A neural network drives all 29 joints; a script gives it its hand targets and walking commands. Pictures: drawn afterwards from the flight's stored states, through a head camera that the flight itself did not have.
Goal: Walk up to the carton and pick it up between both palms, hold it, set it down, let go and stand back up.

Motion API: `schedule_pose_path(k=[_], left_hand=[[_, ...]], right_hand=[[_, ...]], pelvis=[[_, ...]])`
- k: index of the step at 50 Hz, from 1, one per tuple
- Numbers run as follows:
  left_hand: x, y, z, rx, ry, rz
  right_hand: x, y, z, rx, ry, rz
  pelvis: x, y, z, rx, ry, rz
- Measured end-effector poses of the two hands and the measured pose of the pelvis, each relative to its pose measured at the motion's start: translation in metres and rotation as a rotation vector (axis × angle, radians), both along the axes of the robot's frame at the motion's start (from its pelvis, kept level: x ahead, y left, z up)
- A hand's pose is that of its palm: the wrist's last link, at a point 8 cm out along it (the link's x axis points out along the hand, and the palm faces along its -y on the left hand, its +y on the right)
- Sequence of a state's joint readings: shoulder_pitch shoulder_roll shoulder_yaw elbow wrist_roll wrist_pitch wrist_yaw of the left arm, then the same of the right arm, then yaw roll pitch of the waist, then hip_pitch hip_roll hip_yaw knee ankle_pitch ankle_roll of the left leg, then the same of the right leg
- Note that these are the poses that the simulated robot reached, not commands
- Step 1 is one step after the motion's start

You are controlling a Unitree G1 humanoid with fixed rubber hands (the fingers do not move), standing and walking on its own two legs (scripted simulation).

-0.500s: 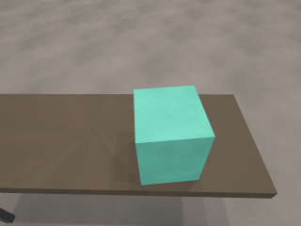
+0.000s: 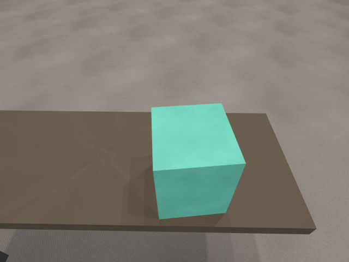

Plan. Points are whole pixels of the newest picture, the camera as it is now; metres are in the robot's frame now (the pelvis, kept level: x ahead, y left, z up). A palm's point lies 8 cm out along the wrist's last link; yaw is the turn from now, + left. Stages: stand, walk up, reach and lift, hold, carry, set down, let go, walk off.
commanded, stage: stand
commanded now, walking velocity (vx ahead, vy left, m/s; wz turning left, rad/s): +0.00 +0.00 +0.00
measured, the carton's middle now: (189, 162) +0.40 -0.02 -0.02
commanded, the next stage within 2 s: none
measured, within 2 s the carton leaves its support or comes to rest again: neither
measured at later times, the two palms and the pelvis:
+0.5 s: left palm out of the picture +0.06 +0.28 -0.13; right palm out of the picture +0.06 -0.28 -0.12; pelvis +0.01 +0.00 +0.00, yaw +0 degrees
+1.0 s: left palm out of the picture +0.08 +0.28 -0.13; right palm out of the picture +0.07 -0.28 -0.12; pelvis +0.01 +0.00 +0.00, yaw -1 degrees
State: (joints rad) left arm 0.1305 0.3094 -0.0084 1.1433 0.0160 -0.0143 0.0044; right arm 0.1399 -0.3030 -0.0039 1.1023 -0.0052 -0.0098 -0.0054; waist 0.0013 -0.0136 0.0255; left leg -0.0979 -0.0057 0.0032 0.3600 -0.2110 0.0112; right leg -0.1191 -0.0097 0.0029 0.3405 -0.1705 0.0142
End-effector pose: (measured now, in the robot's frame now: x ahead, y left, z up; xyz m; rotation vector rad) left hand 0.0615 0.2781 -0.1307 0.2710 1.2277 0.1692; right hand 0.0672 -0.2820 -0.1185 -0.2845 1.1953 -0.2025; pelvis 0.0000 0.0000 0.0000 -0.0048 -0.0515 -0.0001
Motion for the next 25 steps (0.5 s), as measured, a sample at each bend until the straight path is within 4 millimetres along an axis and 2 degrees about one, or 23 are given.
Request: schedule_pose_path(k=[8,25], left_hand=[[0.0052,0.0037,0.0048,0.015,-0.005,-0.002],[0.0003,0.0056,0.0005,0.013,0.043,0.005]], right_hand=[[-0.0014,0.0014,-0.0037,0.010,0.014,-0.002],[-0.0051,-0.0019,-0.0025,-0.002,0.045,-0.019]], pelvis=[[0.0029,0.0010,0.0006,0.002,0.002,-0.003],[0.0082,0.0010,0.0010,0.001,0.008,-0.006]])
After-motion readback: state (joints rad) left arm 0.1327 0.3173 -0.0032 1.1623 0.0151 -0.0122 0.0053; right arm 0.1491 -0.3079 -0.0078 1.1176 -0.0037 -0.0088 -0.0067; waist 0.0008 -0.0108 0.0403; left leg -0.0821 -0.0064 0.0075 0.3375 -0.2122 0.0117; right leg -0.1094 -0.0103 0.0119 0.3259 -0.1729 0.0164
